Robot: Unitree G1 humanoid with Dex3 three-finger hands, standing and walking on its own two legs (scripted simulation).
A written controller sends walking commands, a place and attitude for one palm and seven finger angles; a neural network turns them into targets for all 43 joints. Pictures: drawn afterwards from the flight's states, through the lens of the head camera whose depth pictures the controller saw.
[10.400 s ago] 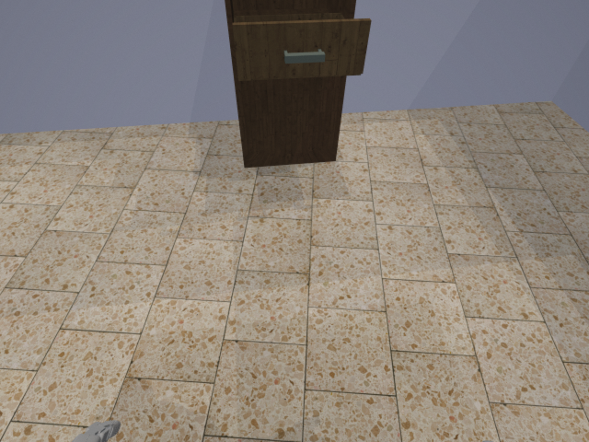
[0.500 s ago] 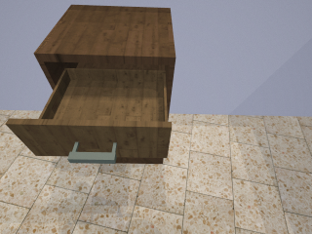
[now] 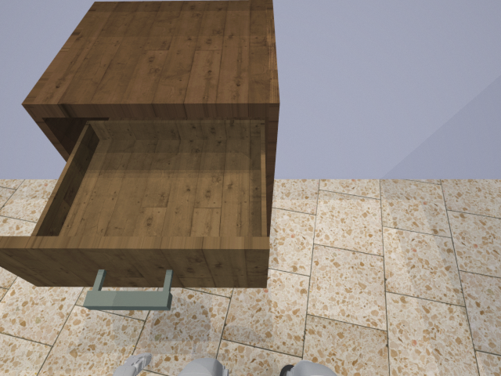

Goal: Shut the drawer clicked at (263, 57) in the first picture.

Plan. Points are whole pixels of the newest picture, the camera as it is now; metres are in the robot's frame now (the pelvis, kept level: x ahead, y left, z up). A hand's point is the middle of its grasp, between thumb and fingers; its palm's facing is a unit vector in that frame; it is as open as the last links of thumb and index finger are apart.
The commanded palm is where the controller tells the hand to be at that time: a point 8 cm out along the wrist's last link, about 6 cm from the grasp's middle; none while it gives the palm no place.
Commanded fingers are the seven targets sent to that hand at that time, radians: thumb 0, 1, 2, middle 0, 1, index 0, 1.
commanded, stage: come to a stop and stand still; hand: left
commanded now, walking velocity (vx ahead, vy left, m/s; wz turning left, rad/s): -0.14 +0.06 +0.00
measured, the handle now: (132, 287) +0.26 +0.21 -0.04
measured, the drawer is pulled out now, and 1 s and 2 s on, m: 0.28 0.28 0.28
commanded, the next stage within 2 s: look again from close up in 1.06 s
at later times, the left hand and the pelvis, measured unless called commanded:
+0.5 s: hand out of the picture -0.06 +0.26 -0.16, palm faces +0.01 -0.96 -0.28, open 7.3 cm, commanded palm none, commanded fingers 0.00 0.90 0.90 -0.20 -0.30 -0.20 -0.30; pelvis -0.05 +0.06 +0.00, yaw -2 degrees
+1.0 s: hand out of the picture -0.09 +0.26 -0.16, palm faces -0.01 -0.98 -0.22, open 7.3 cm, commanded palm none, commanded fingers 0.00 0.90 0.90 -0.20 -0.30 -0.20 -0.30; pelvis -0.09 +0.08 +0.01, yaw -2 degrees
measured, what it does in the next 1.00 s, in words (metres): walks backwards: left foot, then right foot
